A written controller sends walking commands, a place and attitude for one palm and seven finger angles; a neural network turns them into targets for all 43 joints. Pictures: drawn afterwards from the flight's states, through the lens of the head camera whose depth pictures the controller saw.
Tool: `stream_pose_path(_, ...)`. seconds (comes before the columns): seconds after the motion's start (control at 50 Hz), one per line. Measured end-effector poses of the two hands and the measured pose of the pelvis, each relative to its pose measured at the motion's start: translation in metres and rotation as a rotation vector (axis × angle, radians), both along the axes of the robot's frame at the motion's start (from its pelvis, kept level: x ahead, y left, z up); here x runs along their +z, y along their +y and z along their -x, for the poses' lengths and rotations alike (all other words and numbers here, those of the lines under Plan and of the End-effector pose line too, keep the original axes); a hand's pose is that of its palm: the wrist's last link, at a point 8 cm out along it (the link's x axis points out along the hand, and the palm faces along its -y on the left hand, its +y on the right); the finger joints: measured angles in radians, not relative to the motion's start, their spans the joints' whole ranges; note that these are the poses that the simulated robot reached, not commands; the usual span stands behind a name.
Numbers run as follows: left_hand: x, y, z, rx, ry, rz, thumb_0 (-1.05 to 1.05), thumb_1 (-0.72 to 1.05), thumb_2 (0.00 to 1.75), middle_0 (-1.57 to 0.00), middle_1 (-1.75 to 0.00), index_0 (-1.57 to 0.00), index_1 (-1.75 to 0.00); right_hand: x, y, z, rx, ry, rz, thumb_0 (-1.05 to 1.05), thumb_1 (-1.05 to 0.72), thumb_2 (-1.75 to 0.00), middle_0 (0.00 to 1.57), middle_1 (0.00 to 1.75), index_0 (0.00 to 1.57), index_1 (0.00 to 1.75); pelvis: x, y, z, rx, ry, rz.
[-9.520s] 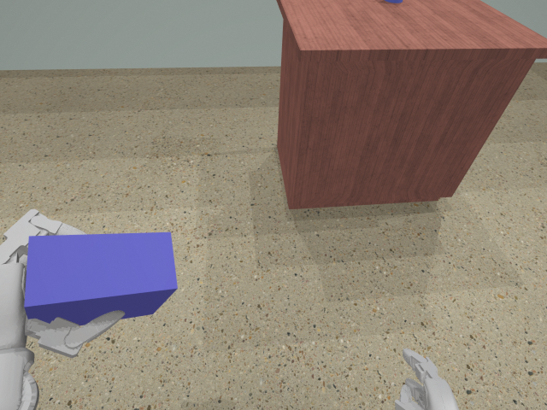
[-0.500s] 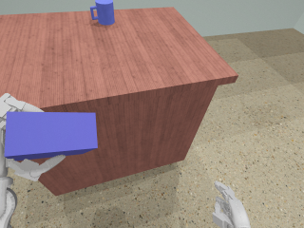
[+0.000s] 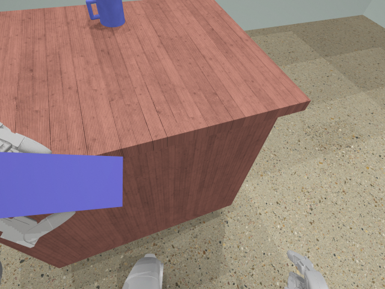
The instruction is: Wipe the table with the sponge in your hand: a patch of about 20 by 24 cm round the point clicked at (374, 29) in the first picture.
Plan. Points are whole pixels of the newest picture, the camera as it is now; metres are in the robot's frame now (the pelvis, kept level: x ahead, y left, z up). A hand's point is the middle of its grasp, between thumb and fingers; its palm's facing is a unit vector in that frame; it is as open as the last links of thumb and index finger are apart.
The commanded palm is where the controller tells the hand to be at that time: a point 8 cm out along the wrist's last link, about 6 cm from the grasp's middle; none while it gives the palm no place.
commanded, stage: shuffle to correct the standing spot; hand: left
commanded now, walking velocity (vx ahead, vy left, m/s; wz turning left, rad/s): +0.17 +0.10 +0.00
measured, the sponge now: (77, 183) +0.23 +0.20 +0.16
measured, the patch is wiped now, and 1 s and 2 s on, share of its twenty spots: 0.00 0.00 0.00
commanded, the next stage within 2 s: come to a stop and stand still in 0.60 s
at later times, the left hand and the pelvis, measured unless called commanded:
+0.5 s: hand (8, 141) +0.27 +0.30 +0.19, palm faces +0.50 -0.74 -0.45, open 10.8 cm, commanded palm +0.23 +0.31 +0.19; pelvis +0.07 +0.03 +0.02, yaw +0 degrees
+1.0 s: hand (25, 115) +0.31 +0.30 +0.19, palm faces +0.46 -0.76 -0.45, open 10.8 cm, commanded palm +0.27 +0.33 +0.19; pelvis +0.11 +0.05 +0.01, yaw +1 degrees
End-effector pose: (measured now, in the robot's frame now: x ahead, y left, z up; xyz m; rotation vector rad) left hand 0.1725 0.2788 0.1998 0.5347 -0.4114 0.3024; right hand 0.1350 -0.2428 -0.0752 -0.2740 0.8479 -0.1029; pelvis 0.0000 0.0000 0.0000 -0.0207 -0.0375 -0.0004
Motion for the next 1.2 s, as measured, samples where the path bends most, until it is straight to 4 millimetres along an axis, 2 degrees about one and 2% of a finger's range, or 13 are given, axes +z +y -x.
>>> stream_pose_path(0.06,-0.005,0.020,-0.020,0.006,-0.026,-0.029,-0.01,-0.55,1.02,-0.63,-1.38,-0.66,-1.36,-0.009,0.009,-0.020,-0.037,-0.063,0.025,0.01,-0.90,-0.90,0.20,0.30,0.21,0.30,-0.016,0.019,-0.016,-0.016,-0.029,-0.002)
stream_pose_path(0.14,-0.011,0.038,-0.051,0.022,-0.037,-0.013,-0.01,-0.55,1.02,-0.63,-1.38,-0.66,-1.35,-0.013,0.036,-0.044,-0.066,-0.138,-0.033,0.01,-0.90,-0.90,0.20,0.30,0.20,0.30,-0.021,0.028,-0.019,-0.018,-0.052,-0.027)
stream_pose_path(0.2,-0.006,0.036,-0.059,0.016,-0.035,0.005,-0.01,-0.55,1.02,-0.63,-1.38,-0.66,-1.35,-0.007,0.059,-0.055,-0.035,-0.171,-0.098,0.01,-0.90,-0.90,0.20,0.30,0.20,0.30,-0.015,0.028,-0.021,-0.013,-0.037,-0.038)
stream_pose_path(0.3,0.016,0.013,-0.044,-0.028,-0.023,-0.048,-0.01,-0.55,1.02,-0.63,-1.38,-0.66,-1.35,-0.006,0.077,-0.067,0.021,-0.184,-0.164,0.01,-0.90,-0.90,0.20,0.30,0.21,0.30,-0.007,0.028,-0.034,-0.011,-0.001,-0.039)
stream_pose_path(0.36,0.024,0.012,-0.034,0.006,0.003,-0.106,-0.01,-0.55,1.02,-0.63,-1.38,-0.66,-1.35,-0.015,0.077,-0.073,0.040,-0.149,-0.172,0.01,-0.90,-0.90,0.20,0.30,0.21,0.30,-0.007,0.026,-0.044,0.008,0.006,-0.030)
stream_pose_path(0.42,0.024,0.028,-0.035,0.092,0.041,-0.065,-0.01,-0.55,1.02,-0.63,-1.38,-0.66,-1.35,-0.016,0.070,-0.076,0.059,-0.072,-0.147,0.01,-0.90,-0.90,0.20,0.30,0.21,0.30,0.005,0.027,-0.056,0.010,0.011,-0.049)
stream_pose_path(0.52,0.001,0.056,-0.058,0.220,0.123,0.067,-0.01,-0.55,1.02,-0.63,-1.38,-0.66,-1.35,-0.003,0.053,-0.085,0.052,-0.040,-0.081,0.01,-0.90,-0.90,0.20,0.30,0.21,0.30,0.020,0.033,-0.072,0.011,0.024,-0.079)
stream_pose_path(0.6,-0.004,0.053,-0.080,0.173,0.077,0.144,-0.01,-0.55,1.02,-0.63,-1.38,-0.66,-1.35,0.007,0.046,-0.101,0.047,-0.070,-0.015,0.01,-0.90,-0.90,0.20,0.30,0.21,0.30,0.019,0.044,-0.082,0.028,0.011,-0.075)
stream_pose_path(0.7,0.000,0.051,-0.104,0.018,-0.021,0.079,-0.01,-0.55,1.02,-0.63,-1.38,-0.66,-1.35,0.015,0.053,-0.129,-0.024,-0.182,0.021,0.01,-0.90,-0.90,0.20,0.30,0.21,0.30,0.000,0.063,-0.092,0.004,-0.005,-0.063)
stream_pose_path(0.78,0.004,0.060,-0.116,0.006,-0.005,0.025,-0.01,-0.55,1.02,-0.63,-1.38,-0.66,-1.35,0.020,0.072,-0.137,-0.043,-0.209,-0.030,0.01,-0.90,-0.90,0.20,0.30,0.20,0.30,0.002,0.062,-0.096,0.010,-0.003,-0.062)
stream_pose_path(0.96,0.015,0.053,-0.100,0.113,0.066,-0.019,-0.01,-0.55,1.02,-0.63,-1.37,-0.66,-1.35,-0.005,0.096,-0.135,0.048,-0.130,-0.145,0.01,-0.90,-0.90,0.20,0.30,0.21,0.30,0.005,0.048,-0.110,0.020,0.007,-0.039)
stream_pose_path(1.04,0.007,0.051,-0.100,0.173,0.101,0.062,-0.01,-0.55,1.02,-0.63,-1.37,-0.66,-1.35,-0.010,0.089,-0.134,0.058,-0.083,-0.146,0.01,-0.90,-0.90,0.20,0.30,0.21,0.30,0.011,0.044,-0.114,0.015,0.012,-0.035)
stream_pose_path(1.2,0.000,0.049,-0.111,0.142,0.069,0.126,-0.01,-0.55,1.02,-0.63,-1.37,-0.66,-1.35,0.011,0.063,-0.142,0.040,-0.117,-0.038,0.01,-0.90,-0.90,0.20,0.30,0.21,0.30,0.015,0.045,-0.111,0.030,0.015,-0.041)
